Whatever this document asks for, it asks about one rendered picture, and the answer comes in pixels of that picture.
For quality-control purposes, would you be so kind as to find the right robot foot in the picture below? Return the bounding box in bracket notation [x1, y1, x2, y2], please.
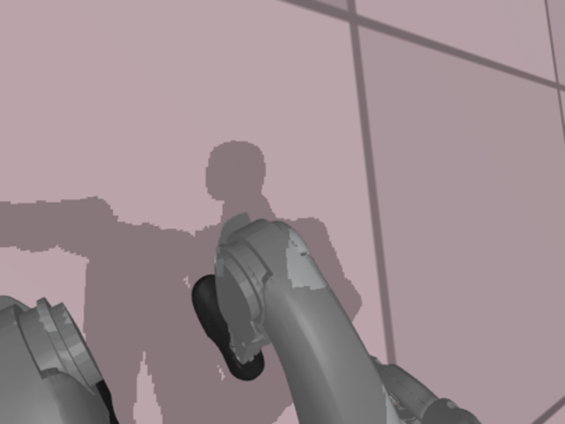
[192, 275, 265, 381]

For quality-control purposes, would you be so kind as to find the right robot hand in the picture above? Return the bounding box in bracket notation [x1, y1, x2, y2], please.
[370, 355, 439, 424]

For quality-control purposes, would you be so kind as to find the right robot arm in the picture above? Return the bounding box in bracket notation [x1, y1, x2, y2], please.
[421, 398, 481, 424]

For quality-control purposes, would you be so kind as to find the left robot foot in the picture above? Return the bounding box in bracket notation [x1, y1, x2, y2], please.
[96, 380, 119, 424]

